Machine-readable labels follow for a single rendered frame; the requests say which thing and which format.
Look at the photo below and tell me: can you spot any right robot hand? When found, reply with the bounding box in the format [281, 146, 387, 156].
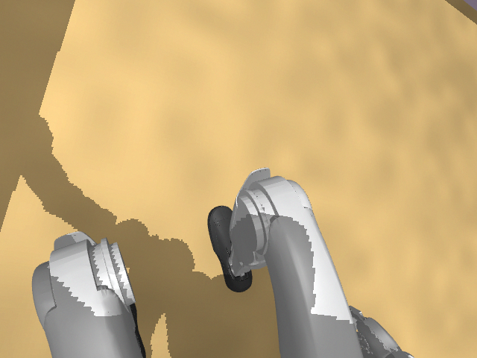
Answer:
[349, 306, 402, 358]

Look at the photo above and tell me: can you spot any left robot foot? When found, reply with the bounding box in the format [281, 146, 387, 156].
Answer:
[130, 303, 146, 358]

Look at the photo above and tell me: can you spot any right robot foot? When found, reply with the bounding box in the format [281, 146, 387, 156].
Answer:
[207, 206, 252, 292]

